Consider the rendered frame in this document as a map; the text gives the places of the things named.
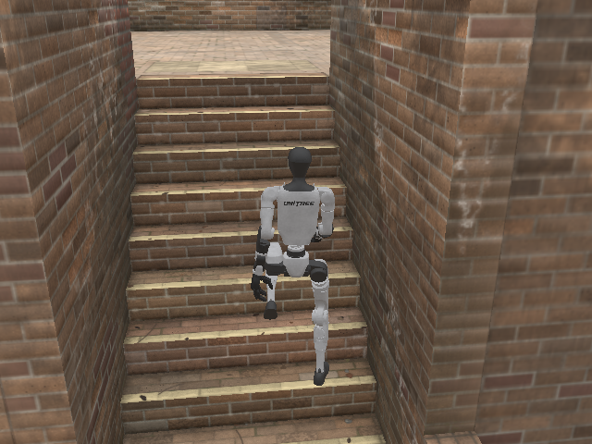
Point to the right robot foot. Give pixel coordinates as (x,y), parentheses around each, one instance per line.
(319,378)

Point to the right robot hand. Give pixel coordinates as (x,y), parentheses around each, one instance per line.
(314,239)

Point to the right robot upper arm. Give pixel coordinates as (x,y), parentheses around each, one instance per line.
(327,210)

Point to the left robot upper arm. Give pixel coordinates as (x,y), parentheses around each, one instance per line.
(269,195)

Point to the right robot forearm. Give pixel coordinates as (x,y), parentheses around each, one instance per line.
(318,236)

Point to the left robot hand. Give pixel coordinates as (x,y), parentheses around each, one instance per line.
(256,287)

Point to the right robot shin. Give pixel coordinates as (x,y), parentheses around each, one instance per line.
(320,342)

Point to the left robot forearm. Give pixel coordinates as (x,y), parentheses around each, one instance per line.
(260,254)

